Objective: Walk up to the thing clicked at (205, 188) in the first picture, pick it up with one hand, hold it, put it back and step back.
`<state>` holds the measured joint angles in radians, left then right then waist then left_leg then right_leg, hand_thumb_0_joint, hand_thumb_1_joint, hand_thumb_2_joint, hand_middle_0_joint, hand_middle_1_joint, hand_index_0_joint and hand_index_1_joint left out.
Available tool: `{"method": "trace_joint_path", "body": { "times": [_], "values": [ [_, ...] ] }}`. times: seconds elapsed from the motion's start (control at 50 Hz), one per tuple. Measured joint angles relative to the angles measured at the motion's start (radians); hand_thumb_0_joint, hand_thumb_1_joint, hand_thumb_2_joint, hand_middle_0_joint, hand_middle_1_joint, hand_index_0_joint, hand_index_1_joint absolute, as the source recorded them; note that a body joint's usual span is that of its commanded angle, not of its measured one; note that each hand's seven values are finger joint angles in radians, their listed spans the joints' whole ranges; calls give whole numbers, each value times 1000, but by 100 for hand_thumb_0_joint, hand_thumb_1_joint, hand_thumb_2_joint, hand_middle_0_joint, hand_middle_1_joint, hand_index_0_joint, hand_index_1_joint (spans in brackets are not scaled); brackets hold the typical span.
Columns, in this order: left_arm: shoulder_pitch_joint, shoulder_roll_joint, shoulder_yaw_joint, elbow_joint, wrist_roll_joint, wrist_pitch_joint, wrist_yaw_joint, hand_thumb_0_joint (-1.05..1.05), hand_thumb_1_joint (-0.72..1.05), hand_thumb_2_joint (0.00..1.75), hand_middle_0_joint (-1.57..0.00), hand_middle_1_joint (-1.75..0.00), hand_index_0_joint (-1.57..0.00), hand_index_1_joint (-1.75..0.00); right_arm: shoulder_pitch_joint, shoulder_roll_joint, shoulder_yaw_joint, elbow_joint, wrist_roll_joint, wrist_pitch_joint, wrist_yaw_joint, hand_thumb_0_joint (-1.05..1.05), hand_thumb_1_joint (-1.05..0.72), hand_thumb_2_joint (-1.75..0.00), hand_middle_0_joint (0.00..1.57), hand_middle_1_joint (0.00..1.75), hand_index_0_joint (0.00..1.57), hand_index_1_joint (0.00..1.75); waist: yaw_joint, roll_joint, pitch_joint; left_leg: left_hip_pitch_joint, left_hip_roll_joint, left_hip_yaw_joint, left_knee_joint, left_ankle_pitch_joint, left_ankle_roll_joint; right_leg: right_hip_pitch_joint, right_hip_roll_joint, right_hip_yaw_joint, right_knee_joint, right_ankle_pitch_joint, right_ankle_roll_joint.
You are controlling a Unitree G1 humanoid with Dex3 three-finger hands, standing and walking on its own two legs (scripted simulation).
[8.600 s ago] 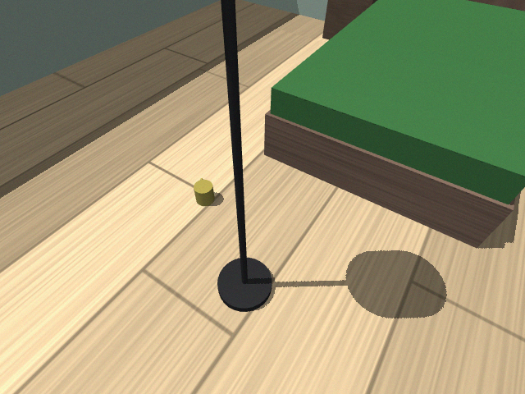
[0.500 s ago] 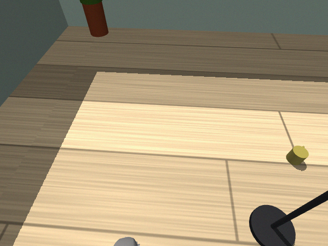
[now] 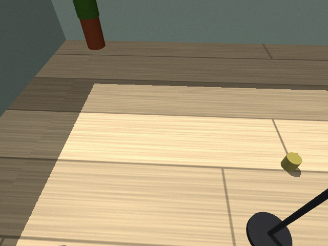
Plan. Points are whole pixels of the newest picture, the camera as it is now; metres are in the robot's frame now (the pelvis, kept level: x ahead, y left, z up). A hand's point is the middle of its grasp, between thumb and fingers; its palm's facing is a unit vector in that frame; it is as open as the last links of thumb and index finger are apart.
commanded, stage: walk up
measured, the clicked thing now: (292, 160) +0.76 -0.87 -0.72
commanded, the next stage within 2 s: stand in 0.32 s
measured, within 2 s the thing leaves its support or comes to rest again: neither
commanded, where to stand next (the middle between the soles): +0.05 +0.03 m, yaw +2 degrees
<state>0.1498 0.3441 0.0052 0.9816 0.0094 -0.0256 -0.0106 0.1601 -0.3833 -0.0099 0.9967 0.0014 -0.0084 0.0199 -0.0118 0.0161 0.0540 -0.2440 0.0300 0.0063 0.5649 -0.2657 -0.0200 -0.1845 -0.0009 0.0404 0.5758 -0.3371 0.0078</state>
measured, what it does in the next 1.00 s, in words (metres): stands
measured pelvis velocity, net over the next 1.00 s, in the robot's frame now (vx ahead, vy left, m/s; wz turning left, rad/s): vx -0.01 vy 0.01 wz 0.01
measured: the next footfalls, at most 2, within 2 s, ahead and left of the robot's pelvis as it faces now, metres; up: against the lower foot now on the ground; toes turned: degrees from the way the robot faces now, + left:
none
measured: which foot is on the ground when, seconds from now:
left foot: down 0.00-1.00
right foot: down 0.00-1.00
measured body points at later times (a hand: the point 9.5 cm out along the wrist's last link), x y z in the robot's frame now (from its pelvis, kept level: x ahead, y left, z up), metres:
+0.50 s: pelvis -0.01 +0.01 +0.02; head +0.00 +0.02 +0.47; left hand +0.07 +0.31 -0.12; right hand +0.07 -0.29 -0.11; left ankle +0.03 +0.14 -0.73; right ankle -0.01 -0.13 -0.73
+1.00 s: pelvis -0.01 +0.01 +0.02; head -0.01 +0.01 +0.47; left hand +0.05 +0.31 -0.12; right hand +0.06 -0.29 -0.12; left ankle +0.03 +0.14 -0.73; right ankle -0.01 -0.13 -0.73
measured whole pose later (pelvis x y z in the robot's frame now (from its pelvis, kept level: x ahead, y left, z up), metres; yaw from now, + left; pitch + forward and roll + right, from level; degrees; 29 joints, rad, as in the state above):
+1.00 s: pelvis -0.01 +0.01 +0.02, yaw +1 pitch -3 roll +0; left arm 0.13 0.35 0.00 1.15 0.01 -0.01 -0.01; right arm 0.10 -0.35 -0.01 1.16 0.00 0.00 0.02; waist -0.01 0.00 0.06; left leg -0.17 0.02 0.00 0.34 -0.12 -0.01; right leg -0.10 -0.02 0.03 0.34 -0.19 0.03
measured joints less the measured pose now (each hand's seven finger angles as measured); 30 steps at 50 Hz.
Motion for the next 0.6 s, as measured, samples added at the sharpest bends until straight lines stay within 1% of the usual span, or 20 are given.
{"method": "trace_joint_path", "body": {
  "times": [0.3, 0.42, 0.6],
  "values": [
    [-47, 18, 6, 113, -4, 7, -1, 1, 90, 90, -20, -30, -21, -30, -46, 24, 12, 96, -5, 3, 5, 1, -91, -90, 21, 30, 21, 30, 9, -9, 2, 62, 2, 1, -137, 77, 6, 79, -1, -1, -177, 100, 11],
    [-52, 18, 2, 146, -5, 11, -2, 1, 90, 90, -20, -30, -21, -30, -59, 38, 12, 120, -6, -3, 0, 1, -91, -90, 21, 30, 21, 30, 8, -19, 11, 79, -7, 6, -185, 105, 10, 92, -10, 3, -217, 124, 19],
    [-54, 9, -3, 169, -3, 13, -3, 1, 90, 90, -20, -30, -21, -30, -78, 41, 6, 142, -5, -2, -3, 1, -91, -90, 21, 30, 21, 30, 8, -25, 15, 85, -13, 8, -221, 133, 14, 95, -17, 4, -245, 148, 25]
  ]
}}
